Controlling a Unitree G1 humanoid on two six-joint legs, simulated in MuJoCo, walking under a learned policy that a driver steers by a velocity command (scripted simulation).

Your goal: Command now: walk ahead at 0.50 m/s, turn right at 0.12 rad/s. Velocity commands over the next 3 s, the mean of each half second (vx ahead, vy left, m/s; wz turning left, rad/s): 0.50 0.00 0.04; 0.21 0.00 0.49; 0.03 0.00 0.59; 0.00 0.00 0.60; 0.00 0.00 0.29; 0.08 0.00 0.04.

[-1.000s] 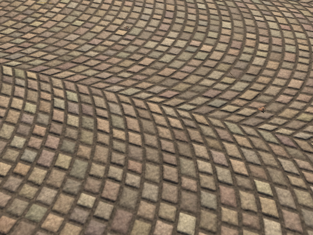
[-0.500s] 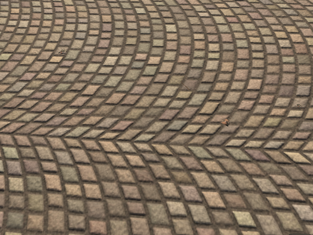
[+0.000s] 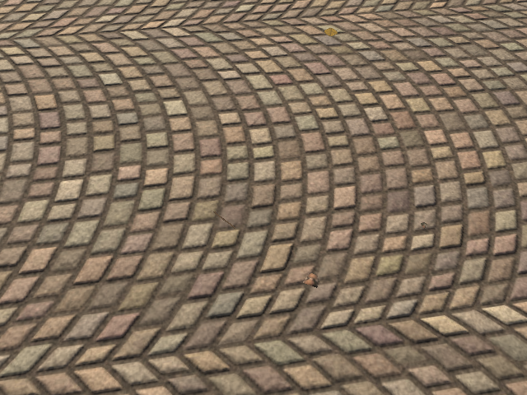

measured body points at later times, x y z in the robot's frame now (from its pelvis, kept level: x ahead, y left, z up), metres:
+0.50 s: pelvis +0.27 -0.07 +0.00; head +0.29 -0.08 +0.45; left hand +0.33 +0.21 -0.12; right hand +0.41 -0.34 -0.12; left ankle +0.34 +0.11 -0.67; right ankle +0.26 -0.15 -0.75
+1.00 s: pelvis +0.45 -0.01 -0.01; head +0.50 +0.02 +0.43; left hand +0.52 +0.30 -0.12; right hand +0.69 -0.24 -0.10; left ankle +0.52 +0.07 -0.75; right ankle +0.54 -0.18 -0.68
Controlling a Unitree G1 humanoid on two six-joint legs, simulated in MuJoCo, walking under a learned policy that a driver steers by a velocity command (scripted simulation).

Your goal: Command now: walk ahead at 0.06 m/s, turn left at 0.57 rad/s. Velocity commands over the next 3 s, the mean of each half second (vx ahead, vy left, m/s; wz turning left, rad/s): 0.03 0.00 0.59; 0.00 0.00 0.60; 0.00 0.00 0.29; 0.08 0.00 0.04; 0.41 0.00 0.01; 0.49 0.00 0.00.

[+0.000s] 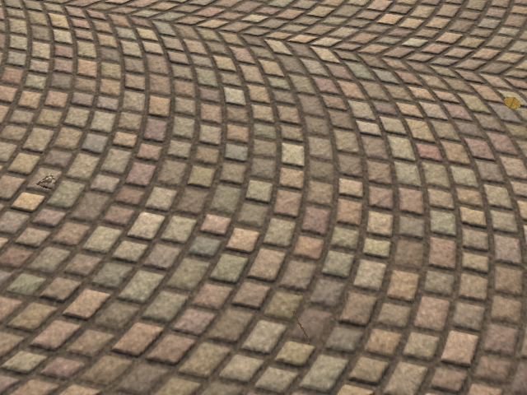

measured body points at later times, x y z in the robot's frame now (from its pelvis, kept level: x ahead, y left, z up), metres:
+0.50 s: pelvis +0.04 -0.05 +0.01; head +0.08 -0.06 +0.46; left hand +0.09 +0.26 -0.08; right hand +0.27 -0.28 -0.09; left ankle +0.00 +0.08 -0.67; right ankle +0.08 -0.17 -0.73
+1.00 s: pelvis +0.02 -0.02 +0.01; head +0.05 +0.02 +0.45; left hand +0.00 +0.31 -0.09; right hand +0.32 -0.16 -0.07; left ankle -0.01 +0.07 -0.73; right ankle +0.13 -0.13 -0.70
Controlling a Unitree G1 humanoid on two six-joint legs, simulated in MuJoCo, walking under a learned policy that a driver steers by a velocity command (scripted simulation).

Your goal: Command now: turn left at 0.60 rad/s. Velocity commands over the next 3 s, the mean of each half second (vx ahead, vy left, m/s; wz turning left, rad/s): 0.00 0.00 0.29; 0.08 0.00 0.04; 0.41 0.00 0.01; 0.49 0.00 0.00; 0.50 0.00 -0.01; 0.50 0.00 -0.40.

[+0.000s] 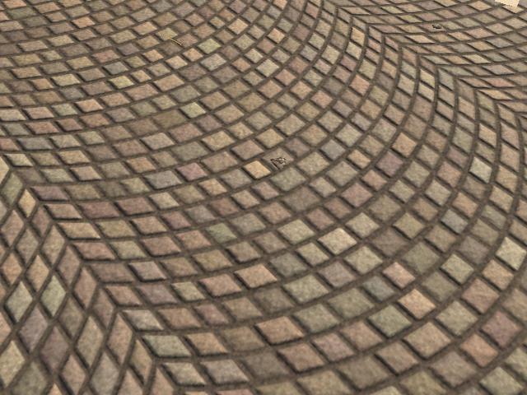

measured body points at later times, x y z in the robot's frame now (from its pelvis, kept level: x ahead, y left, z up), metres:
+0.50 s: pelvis -0.01 +0.00 +0.00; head +0.01 +0.01 +0.45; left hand +0.09 +0.27 -0.12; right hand +0.16 -0.25 -0.11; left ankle -0.04 +0.12 -0.74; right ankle +0.02 -0.14 -0.74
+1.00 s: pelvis +0.03 -0.01 -0.01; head +0.03 -0.02 +0.44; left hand +0.08 +0.28 -0.12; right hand +0.13 -0.26 -0.14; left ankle -0.04 +0.12 -0.74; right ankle +0.04 -0.11 -0.74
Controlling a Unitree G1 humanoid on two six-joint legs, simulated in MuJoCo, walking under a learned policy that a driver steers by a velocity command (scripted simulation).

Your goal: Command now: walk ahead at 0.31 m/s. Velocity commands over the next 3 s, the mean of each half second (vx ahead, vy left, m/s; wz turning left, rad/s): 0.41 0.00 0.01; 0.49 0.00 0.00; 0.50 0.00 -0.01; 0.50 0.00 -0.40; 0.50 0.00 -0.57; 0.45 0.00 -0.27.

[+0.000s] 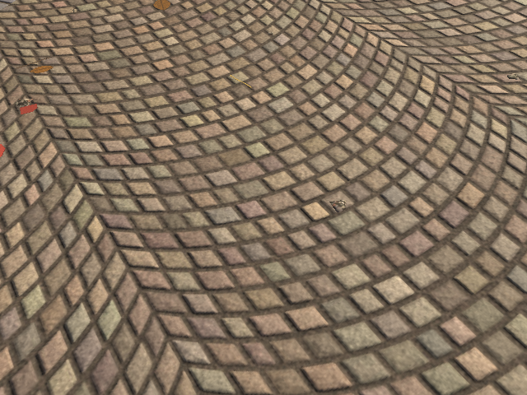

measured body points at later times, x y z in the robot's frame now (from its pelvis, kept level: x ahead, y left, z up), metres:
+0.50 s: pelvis +0.23 +0.00 -0.02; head +0.27 +0.00 +0.43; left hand +0.15 +0.27 -0.14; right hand +0.49 -0.20 -0.08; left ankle +0.37 +0.10 -0.73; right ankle +0.01 -0.10 -0.73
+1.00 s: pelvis +0.51 -0.02 +0.00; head +0.55 -0.03 +0.45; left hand +0.74 +0.20 -0.08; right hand +0.50 -0.30 -0.14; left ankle +0.37 +0.10 -0.73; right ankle +0.67 -0.14 -0.72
